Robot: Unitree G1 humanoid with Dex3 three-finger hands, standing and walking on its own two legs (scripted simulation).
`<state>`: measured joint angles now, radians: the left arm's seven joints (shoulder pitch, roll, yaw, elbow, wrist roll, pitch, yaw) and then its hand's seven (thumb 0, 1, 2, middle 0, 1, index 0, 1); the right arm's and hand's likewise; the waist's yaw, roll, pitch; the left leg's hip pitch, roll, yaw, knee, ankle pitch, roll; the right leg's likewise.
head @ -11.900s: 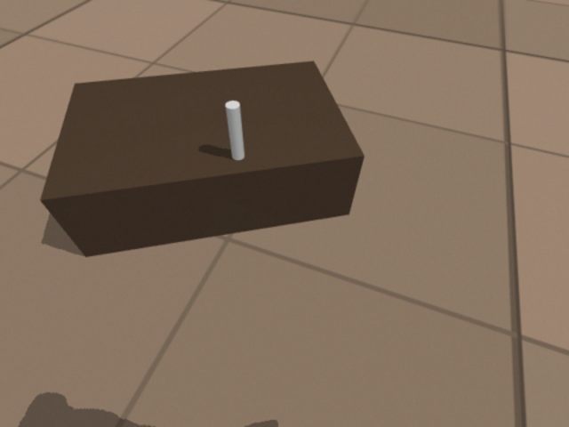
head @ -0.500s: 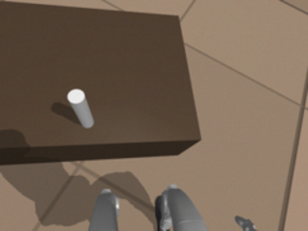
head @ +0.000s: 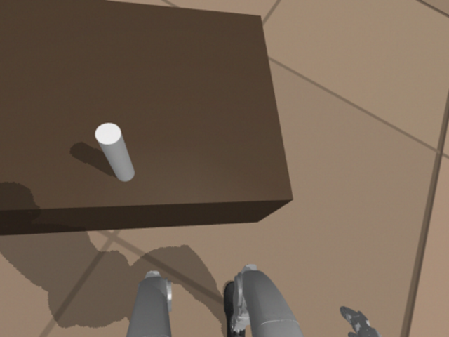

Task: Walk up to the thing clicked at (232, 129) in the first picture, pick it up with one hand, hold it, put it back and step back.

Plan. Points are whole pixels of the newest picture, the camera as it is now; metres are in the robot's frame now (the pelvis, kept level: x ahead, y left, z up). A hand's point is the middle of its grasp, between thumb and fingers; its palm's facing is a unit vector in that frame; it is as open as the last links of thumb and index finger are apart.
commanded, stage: go down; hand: left
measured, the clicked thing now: (118, 156) +0.48 +0.20 -0.20
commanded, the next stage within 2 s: approach in 1.86 s
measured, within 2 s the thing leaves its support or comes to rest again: neither
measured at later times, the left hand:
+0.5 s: hand out of the picture +0.43 +0.40 +0.07, palm faces +0.23 -0.97 -0.01, open 17.4 cm
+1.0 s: hand out of the picture +0.44 +0.40 +0.08, palm faces +0.24 -0.97 +0.00, open 17.4 cm
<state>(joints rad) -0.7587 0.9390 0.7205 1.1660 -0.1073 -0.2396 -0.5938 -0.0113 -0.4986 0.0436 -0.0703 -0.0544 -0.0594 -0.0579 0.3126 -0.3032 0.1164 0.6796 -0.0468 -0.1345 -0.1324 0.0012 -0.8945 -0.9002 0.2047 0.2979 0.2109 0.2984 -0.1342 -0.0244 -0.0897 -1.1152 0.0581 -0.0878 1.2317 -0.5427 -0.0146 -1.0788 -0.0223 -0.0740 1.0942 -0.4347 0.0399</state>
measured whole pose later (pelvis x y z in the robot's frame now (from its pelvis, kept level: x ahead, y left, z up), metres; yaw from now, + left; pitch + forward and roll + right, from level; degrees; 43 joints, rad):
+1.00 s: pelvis +0.00 +0.00 -0.01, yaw +0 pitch +26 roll -6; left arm -0.80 0.96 0.76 1.18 -0.15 -0.27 -0.61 -0.01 -0.53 0.03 -0.07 -0.06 -0.06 -0.06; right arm 0.31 -0.30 0.13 0.68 -0.05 -0.13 -0.13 0.00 -0.90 -0.90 0.21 0.30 0.21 0.30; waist -0.14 -0.02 -0.09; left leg -1.16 0.06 -0.09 1.27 -0.55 -0.02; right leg -1.13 -0.02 -0.08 1.13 -0.45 0.04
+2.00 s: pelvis +0.00 +0.00 -0.01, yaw +0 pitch +26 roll -6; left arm -0.74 0.92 0.77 1.13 -0.17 -0.27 -0.61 -0.01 -0.54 0.02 -0.07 -0.06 -0.07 -0.06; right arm 0.31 -0.30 0.13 0.68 -0.04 -0.12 -0.13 0.00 -0.90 -0.90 0.21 0.30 0.21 0.30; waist -0.13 -0.02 -0.10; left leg -1.15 0.06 -0.09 1.26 -0.56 -0.01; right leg -1.12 -0.02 -0.07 1.12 -0.45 0.04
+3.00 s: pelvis -0.07 -0.02 -0.25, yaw -2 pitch +34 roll -4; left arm -1.02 0.65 0.62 1.17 0.01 -0.47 -0.17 -0.02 -0.59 0.03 -0.04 -0.09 -0.06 -0.07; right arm 0.23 -0.28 0.09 0.65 -0.10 0.02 0.04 0.00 -0.91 -0.90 0.20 0.30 0.21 0.30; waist -0.22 0.02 -0.11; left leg -2.02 0.01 -0.12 2.11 -0.68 -0.04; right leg -2.03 -0.04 -0.02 2.01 -0.57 0.04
